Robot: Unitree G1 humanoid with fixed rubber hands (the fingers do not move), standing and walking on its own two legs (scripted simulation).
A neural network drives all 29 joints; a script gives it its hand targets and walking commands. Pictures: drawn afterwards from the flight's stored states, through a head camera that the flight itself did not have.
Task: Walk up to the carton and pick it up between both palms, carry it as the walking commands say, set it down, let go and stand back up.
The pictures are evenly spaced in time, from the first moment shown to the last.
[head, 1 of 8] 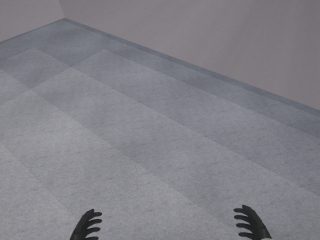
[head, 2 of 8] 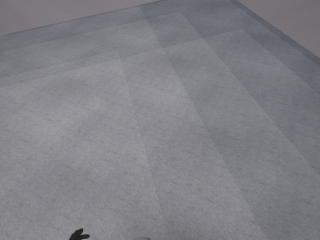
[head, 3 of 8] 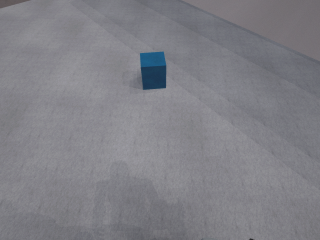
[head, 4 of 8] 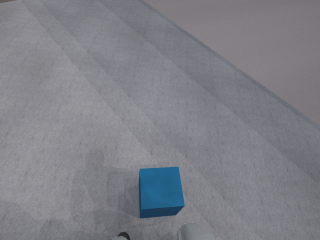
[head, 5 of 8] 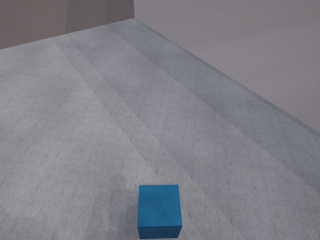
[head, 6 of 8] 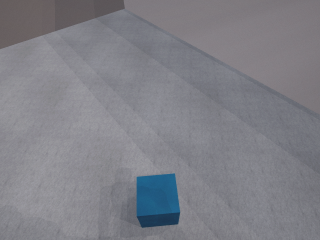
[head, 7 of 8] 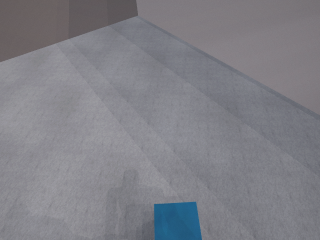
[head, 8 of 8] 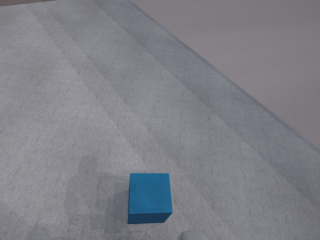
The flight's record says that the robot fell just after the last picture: no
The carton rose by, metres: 0.00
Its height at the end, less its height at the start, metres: +0.00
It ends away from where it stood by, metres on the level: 0.00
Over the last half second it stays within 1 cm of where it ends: yes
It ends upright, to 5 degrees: yes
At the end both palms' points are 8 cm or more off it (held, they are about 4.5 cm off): yes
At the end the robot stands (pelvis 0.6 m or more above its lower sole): yes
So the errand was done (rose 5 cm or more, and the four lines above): no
